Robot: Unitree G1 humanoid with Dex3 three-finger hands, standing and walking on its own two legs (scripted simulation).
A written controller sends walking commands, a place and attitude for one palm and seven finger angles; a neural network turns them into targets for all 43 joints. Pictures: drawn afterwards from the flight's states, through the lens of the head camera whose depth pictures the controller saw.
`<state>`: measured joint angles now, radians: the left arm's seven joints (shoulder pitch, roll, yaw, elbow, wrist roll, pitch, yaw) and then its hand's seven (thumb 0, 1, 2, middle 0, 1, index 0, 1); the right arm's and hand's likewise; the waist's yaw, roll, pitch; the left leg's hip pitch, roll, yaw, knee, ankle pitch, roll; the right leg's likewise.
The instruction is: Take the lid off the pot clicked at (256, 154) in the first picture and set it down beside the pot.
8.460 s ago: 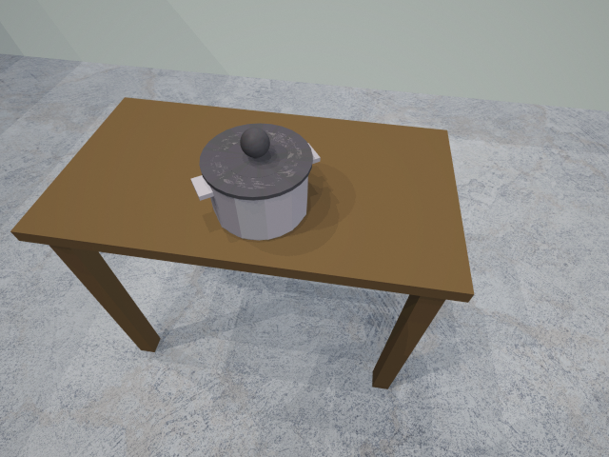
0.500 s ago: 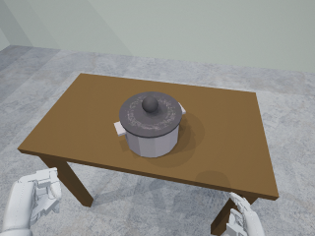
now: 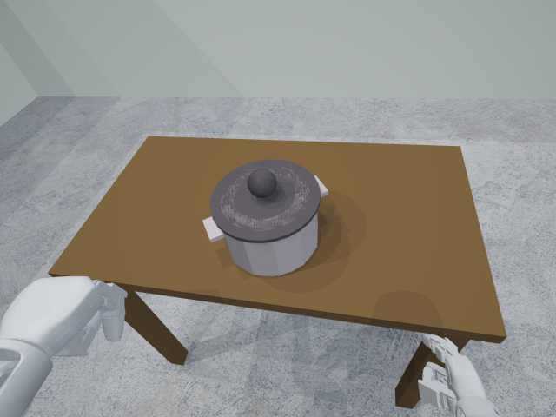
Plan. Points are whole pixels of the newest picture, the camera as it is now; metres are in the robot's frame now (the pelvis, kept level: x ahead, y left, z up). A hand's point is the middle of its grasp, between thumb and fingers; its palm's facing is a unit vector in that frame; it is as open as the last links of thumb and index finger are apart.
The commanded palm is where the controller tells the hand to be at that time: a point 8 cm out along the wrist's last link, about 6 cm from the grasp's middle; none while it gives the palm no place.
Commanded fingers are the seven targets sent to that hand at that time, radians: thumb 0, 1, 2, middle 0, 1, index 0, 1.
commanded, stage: reach forward and open the fingers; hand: left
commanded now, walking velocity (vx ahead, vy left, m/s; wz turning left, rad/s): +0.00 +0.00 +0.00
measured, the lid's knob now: (262, 183) +0.49 +0.09 +0.06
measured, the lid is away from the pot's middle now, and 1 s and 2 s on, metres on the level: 0.00 0.00 0.00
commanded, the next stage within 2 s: move the open hand above the knob in 0.70 s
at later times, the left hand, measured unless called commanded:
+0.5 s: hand (88, 280) +0.23 +0.26 +0.14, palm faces -0.16 +0.01 -0.99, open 9.2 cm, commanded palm +0.22 +0.26 +0.19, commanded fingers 0.00 -0.30 1.39 -0.81 -0.08 -0.81 -0.08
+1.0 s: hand (113, 236) +0.29 +0.25 +0.15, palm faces -0.17 +0.00 -0.99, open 10.2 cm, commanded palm +0.27 +0.24 +0.21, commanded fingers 0.00 -0.32 1.43 -0.82 -0.08 -0.82 -0.08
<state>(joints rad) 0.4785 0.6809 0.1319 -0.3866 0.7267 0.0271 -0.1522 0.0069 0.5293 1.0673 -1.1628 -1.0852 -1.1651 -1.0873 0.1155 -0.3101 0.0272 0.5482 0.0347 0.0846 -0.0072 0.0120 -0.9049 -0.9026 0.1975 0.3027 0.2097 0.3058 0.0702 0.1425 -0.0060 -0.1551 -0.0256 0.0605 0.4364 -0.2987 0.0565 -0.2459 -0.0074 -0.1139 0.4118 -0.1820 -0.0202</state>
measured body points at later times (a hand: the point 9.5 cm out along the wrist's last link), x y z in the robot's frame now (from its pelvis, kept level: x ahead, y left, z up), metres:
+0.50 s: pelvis -0.03 +0.01 +0.00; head -0.02 -0.03 +0.45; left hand +0.24 +0.26 +0.19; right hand +0.17 -0.21 -0.10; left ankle -0.04 +0.08 -0.74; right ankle +0.02 -0.11 -0.74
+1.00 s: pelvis -0.03 +0.01 +0.00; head -0.01 -0.03 +0.45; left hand +0.29 +0.25 +0.21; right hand +0.18 -0.21 -0.10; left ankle -0.04 +0.08 -0.74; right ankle +0.02 -0.11 -0.74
